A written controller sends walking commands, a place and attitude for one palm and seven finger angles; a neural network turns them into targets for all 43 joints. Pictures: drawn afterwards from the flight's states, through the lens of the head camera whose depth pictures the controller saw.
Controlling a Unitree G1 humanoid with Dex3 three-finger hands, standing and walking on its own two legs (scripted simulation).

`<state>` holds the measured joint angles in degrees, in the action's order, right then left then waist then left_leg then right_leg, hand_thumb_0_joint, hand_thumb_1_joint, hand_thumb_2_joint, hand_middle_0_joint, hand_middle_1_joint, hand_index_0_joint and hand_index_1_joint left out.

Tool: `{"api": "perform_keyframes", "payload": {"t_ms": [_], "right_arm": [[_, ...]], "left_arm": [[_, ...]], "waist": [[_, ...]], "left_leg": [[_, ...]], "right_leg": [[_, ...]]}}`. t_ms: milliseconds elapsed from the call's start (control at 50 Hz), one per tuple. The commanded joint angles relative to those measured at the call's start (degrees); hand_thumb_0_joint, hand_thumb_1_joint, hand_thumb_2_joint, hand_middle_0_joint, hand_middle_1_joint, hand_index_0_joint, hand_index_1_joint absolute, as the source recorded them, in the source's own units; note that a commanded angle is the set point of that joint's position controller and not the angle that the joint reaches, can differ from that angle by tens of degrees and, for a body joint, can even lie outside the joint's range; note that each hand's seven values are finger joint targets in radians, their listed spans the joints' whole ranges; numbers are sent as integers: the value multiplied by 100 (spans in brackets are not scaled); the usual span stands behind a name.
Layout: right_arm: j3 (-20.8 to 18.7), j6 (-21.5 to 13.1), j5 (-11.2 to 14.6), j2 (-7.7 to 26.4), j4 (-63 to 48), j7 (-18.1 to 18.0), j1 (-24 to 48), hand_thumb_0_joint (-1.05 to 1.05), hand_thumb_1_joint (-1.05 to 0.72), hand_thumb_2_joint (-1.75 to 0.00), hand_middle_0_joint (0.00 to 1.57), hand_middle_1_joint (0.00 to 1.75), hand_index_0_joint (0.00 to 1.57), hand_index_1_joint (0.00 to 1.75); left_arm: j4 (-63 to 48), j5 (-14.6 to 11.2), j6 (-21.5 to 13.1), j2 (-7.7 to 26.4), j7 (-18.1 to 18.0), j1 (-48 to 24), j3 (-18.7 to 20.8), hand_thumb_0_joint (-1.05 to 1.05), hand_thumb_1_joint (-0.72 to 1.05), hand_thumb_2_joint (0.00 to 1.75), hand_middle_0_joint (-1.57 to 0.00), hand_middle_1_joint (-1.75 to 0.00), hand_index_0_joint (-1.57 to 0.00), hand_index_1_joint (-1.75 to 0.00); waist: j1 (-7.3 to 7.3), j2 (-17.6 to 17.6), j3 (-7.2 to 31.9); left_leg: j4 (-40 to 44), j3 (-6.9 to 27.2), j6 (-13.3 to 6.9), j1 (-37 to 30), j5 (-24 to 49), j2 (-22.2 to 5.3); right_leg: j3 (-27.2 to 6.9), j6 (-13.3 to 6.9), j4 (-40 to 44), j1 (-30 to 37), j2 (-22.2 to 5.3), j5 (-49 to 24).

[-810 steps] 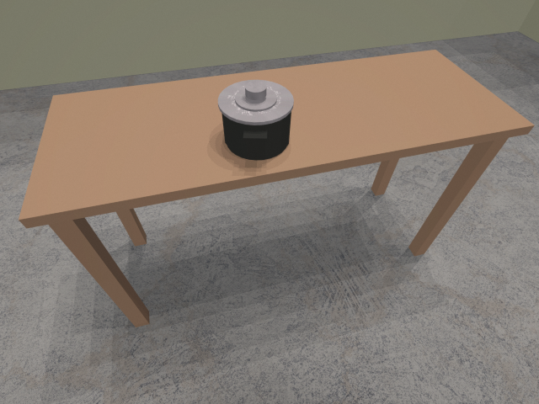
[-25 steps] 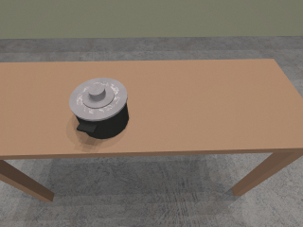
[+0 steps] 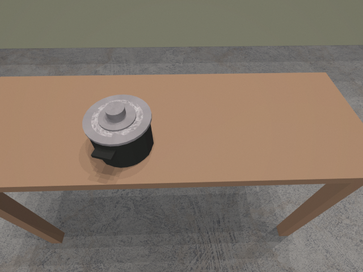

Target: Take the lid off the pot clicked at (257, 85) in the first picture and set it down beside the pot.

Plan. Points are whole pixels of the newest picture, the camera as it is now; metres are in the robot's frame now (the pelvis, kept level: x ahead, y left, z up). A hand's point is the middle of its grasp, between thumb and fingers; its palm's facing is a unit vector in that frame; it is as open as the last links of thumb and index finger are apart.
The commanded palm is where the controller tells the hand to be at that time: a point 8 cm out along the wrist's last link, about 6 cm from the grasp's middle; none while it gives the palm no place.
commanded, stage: look again from close up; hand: left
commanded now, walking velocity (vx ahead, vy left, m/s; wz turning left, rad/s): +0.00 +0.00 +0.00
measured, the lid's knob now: (115, 110) +0.46 +0.20 +0.08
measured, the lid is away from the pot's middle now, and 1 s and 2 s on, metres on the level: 0.00 0.00 0.00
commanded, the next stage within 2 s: lift the closed hand beside the body in 0.14 s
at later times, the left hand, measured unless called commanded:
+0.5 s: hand (101, 271) +0.13 +0.18 -0.07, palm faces +0.14 -0.95 -0.28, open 6.0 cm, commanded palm +0.08 +0.23 -0.04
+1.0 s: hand out of the picture +0.10 +0.23 -0.02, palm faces +0.26 -0.91 -0.33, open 3.1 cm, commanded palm +0.05 +0.27 +0.02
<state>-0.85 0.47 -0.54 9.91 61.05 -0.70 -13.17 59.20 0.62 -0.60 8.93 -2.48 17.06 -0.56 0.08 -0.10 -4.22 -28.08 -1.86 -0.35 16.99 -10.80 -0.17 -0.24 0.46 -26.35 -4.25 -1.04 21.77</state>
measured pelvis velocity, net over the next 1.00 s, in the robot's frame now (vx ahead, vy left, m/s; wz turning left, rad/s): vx -0.02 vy -0.01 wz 0.02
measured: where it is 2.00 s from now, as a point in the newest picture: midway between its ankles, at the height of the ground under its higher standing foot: outside the picture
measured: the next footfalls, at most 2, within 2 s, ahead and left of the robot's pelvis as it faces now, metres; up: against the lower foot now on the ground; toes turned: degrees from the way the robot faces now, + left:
none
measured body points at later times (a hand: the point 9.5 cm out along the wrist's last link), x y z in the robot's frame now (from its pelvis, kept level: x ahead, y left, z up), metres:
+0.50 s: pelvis -0.01 +0.00 +0.00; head -0.04 -0.03 +0.45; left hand +0.12 +0.23 -0.05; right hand +0.15 -0.24 -0.10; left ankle +0.04 +0.12 -0.74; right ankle -0.08 -0.12 -0.74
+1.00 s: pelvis -0.02 -0.01 +0.00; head -0.02 -0.01 +0.45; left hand +0.08 +0.27 +0.01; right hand +0.16 -0.21 -0.08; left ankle +0.04 +0.12 -0.74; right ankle -0.08 -0.12 -0.74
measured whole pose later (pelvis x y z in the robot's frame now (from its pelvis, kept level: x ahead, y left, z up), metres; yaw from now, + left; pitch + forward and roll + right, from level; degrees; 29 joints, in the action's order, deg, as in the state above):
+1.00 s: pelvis -0.02 -0.01 +0.00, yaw +1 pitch -3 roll +0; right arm 1.7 -5.0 -0.2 10.3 35.0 -4.9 -11.9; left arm -0.5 -2.0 -2.2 14.0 -3.9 34.6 6.6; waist 3.0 -1.6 -2.0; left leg -25.3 0.0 0.1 15.1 -7.6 -0.7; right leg 1.6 -0.1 -23.6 -1.9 -0.1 19.0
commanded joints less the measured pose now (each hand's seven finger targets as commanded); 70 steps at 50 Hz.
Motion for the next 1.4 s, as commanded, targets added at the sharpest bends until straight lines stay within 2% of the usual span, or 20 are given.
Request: {"api": "perform_keyframes", "payload": {"t_ms": [0, 200, 220, 240, 260, 300, 340, 360, 420, 480, 500, 540, 600, 680, 820, 900, 1000, 1080, 1260, 1380], "right_arm": [[-89, -95, 29, 592, -198, -49, -323, 0, -90, -90, 20, 30, 20, 30], [-78, -98, 32, 543, -110, -55, -378, 0, -90, -90, 20, 30, 20, 30], [-56, -212, 23, 621, -538, -24, 132, 0, -90, -90, 20, 30, 20, 30], [-117, -1169, 339, 1236, -2063, -94, 29, 0, -90, -90, 20, 30, 20, 30], [32, -1566, 322, 1089, -1827, -336, 259, 0, -90, -90, 20, 30, 20, 30], [3, -1629, 426, 881, -1580, -364, 409, 0, -90, -90, 20, 30, 20, 30], [-42, -1650, 272, 875, -1895, -257, 528, 0, -90, -90, 20, 30, 20, 30], [-163, -1527, 244, 915, -1993, -174, 544, 0, -90, -90, 20, 30, 20, 30], [-357, -1150, 229, 934, -2542, -30, 860, 0, -90, -90, 20, 30, 20, 30], [-290, -1093, 243, 917, -3193, -88, 1041, 0, -90, -90, 20, 30, 20, 30], [-231, -1101, 207, 905, -3373, -139, 1037, 0, -90, -90, 20, 30, 20, 30], [-138, -1075, 159, 791, -3464, -254, 958, 0, -90, -90, 20, 30, 20, 30], [-113, -980, 122, 794, -3538, -366, 871, 0, -90, -90, 20, 30, 20, 30], [-92, -972, 93, 833, -3700, -432, 808, 0, -90, -90, 20, 30, 20, 30], [-58, -867, 68, 818, -3659, -516, 945, 0, -90, -90, 20, 30, 20, 30], [-33, -912, 63, 765, -3693, -509, 996, 0, -90, -90, 20, 30, 20, 30], [-43, -933, 67, 730, -3607, -486, 1045, 0, -90, -90, 20, 30, 20, 30], [-100, -989, 76, 785, -3560, -482, 1052, 0, -90, -90, 20, 30, 20, 30], [-80, -1083, 98, 749, -3628, -431, 967, 0, -90, -90, 20, 30, 20, 30], [-80, -1015, 82, 743, -3621, -477, 1010, 0, -90, -90, 20, 30, 20, 30]], "left_arm": [[-142, 20, -79, 597, -20, 549, 134, 0, 90, 90, -20, -30, -20, -30], [-106, 9, -100, 571, -22, 588, 124, 0, 90, 90, -20, -30, -20, -30], [21, 123, -223, 654, -202, 781, 137, 0, 90, 90, -20, -30, -20, -30], [-7005, -589, -1227, 1398, -182, -2926, 18, 0, 90, 90, -24, -35, -24, -35], [-5831, -161, -835, 1446, -468, -510, 372, 0, 90, 90, -29, -40, -29, -40], [-5071, -293, -88, 359, -705, 855, -70, 0, 90, 90, -38, -49, -38, -49], [-4261, -46, 150, -91, -594, 1328, -296, 0, 90, 90, -46, -59, -46, -59], [-3502, 43, 213, -213, -487, 1652, -310, 0, 90, 90, -51, -64, -51, -64], [-3321, 69, 89, 152, -174, 2732, 290, 0, 90, 90, -64, -78, -64, -78], [-5206, -102, -399, 1249, -125, 1976, 1133, 0, 90, 90, -77, -92, -77, -92], [-5897, -141, -538, 1347, -141, 1377, 1123, 0, 90, 90, -82, -97, -82, -97], [-6205, -205, -615, 1176, -187, 889, 1000, 0, 90, 90, -90, -107, -90, -107], [-6014, -211, -623, 805, -161, 583, 658, 0, 90, 90, -104, -121, -104, -121], [-6659, -256, -681, 987, -137, 960, 764, 0, 90, 90, -121, -140, -121, -140], [-6470, -264, -530, 1079, -164, 1451, 1015, 0, 90, 90, -130, -150, -130, -150], [-7201, -250, -575, 1271, -185, 1659, 1176, 0, 90, 90, -130, -150, -130, -150], [-7151, -220, -479, 1071, -168, 2255, 1076, 0, 90, 90, -130, -150, -130, -150], [-7514, -182, -537, 1434, -198, 2212, 1347, 0, 90, 90, -130, -150, -130, -150], [-8254, -208, -609, 1232, -213, 2473, 1167, 0, 90, 90, -130, -150, -130, -150], [-8599, -258, -679, 1756, -297, 2107, 1767, 0, 90, 90, -130, -150, -130, -150]], "waist": [[-3, 26, 137], [-11, 25, 108], [81, 659, 95], [-9, -257, 2536], [160, -1703, 3034], [109, -1114, 2093], [64, -26, 692], [34, 616, 100], [321, 1415, -280], [366, 781, 43], [274, 190, 258], [170, -262, 314], [-36, -126, 94], [117, -550, 654], [180, 176, 353], [270, -401, 664], [273, -75, 505], [319, 85, 585], [304, -309, 645], [353, -209, 464]], "left_leg": [[300, 663, -227, -804, 881, -557], [266, 596, -204, -818, 983, -565], [-880, 375, -86, -542, 1379, -501], [170, 363, -87, -1897, 1854, -38], [239, 229, -143, -2828, 2321, -196], [349, 279, -48, -2185, 1860, -133], [435, 264, -110, -1508, 1460, -56], [451, 326, -141, -1066, 1291, -91], [448, 158, -64, -480, 902, -73], [445, -17, -49, -802, 568, -12], [445, -64, -44, -964, 495, 20], [426, -76, -75, -1181, 374, 24], [332, -71, -102, -1217, 74, 22], [376, -20, -115, -1562, 179, 26], [445, 69, -148, -1275, 385, -3], [471, 68, -142, -1468, 614, -3], [486, 96, -146, -1416, 743, -65], [486, 105, -175, -1482, 712, -77], [573, 158, -128, -1665, 842, -119], [568, 121, -132, -1636, 701, -91]], "right_leg": [[-353, -236, 539, -758, -498, -1497], [-378, -257, 568, -740, -525, -1692], [-733, -89, 697, -893, -645, -3741], [-92, -132, 147, -263, -284, -3573], [5, -258, -125, -636, -81, -2650], [355, -205, 159, -614, -17, -2231], [535, -91, 510, -1083, 49, -1935], [581, -60, 559, -1392, 76, -1759], [530, -89, 619, -1417, 66, -1491], [364, -75, 822, -1300, -26, -1124], [288, -66, 843, -1280, -37, -1067], [214, -58, 903, -1350, -23, -1011], [205, -29, 1107, -1639, 27, -765], [202, -105, 1072, -1307, 58, -859], [312, -68, 972, -1206, 70, -1178], [299, -115, 925, -945, 56, -1293], [373, -94, 900, -984, 96, -1378], [351, -82, 915, -991, 97, -1336], [370, -103, 846, -929, 101, -1362], [312, -106, 1037, -941, 117, -1325]]}}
